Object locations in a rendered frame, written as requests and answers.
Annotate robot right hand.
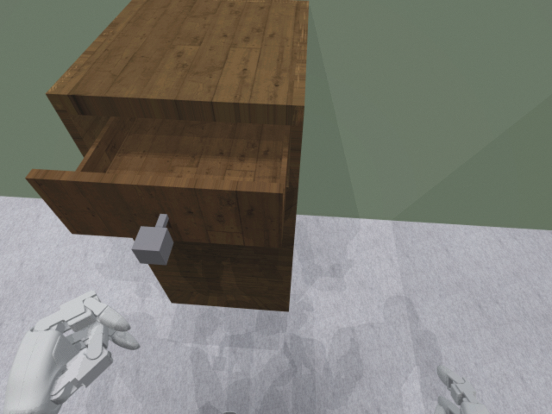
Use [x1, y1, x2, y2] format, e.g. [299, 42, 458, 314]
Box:
[434, 365, 490, 414]

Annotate robot left hand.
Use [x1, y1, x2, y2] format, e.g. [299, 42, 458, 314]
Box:
[3, 291, 140, 414]

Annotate cabinet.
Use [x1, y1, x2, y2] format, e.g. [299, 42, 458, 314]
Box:
[46, 0, 309, 312]

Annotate handle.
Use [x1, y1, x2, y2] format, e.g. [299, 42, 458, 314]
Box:
[131, 214, 173, 265]

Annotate drawer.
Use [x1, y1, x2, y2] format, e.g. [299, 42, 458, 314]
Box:
[25, 116, 292, 248]

